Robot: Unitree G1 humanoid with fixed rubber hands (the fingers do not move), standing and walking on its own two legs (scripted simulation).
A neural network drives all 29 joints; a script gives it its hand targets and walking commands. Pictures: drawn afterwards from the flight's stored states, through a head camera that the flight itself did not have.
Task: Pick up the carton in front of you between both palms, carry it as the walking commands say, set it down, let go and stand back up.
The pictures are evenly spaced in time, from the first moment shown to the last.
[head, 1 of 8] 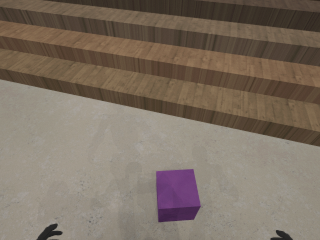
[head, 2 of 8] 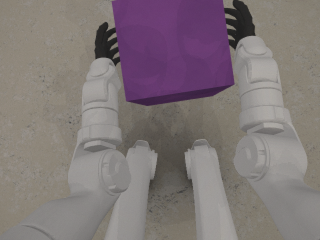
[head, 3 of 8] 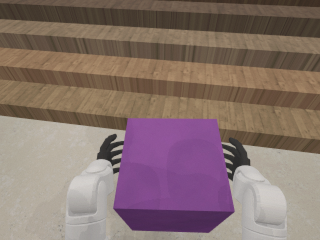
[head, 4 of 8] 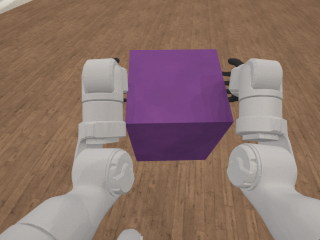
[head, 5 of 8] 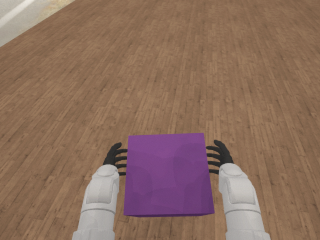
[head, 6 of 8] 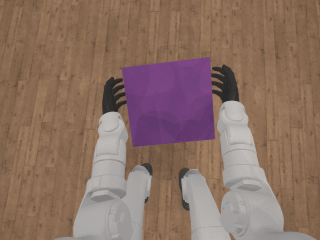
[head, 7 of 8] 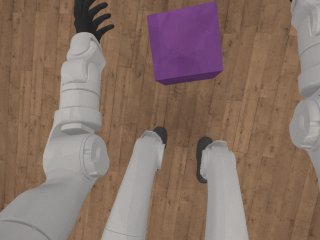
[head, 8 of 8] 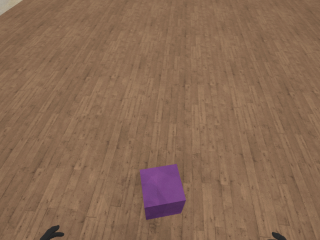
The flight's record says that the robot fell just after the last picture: no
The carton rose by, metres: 1.73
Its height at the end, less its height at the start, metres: +0.94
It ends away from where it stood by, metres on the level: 4.85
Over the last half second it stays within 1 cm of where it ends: yes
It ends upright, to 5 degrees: yes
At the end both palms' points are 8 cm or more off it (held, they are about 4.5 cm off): yes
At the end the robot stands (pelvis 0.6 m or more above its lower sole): yes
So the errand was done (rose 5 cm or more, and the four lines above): yes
